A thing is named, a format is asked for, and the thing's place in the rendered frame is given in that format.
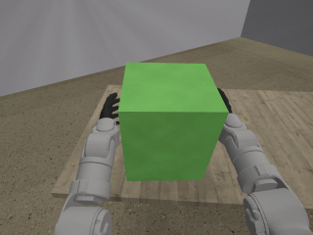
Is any left robot forearm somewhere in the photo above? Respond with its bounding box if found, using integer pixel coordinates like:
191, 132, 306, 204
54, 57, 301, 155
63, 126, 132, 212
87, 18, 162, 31
53, 117, 119, 235

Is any left robot upper arm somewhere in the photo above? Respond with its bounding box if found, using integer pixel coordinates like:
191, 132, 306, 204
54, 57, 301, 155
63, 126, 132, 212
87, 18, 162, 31
54, 207, 112, 235

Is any right robot upper arm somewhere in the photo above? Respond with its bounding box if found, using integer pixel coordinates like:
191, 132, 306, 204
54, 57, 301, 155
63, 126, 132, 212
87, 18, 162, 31
243, 188, 313, 235

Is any robot left hand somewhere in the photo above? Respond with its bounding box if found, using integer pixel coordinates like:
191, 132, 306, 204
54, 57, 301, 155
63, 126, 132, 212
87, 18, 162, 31
99, 92, 120, 125

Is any right robot forearm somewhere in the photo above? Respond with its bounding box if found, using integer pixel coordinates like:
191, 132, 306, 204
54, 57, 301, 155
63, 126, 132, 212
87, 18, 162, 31
218, 113, 310, 228

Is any carton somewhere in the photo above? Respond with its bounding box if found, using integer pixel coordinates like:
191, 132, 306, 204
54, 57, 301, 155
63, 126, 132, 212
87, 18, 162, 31
117, 62, 229, 181

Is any table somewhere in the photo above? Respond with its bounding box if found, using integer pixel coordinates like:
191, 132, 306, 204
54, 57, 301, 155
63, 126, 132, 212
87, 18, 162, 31
51, 84, 313, 213

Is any robot right hand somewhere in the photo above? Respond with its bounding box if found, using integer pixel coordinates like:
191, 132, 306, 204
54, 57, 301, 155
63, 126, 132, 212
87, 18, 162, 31
217, 88, 232, 114

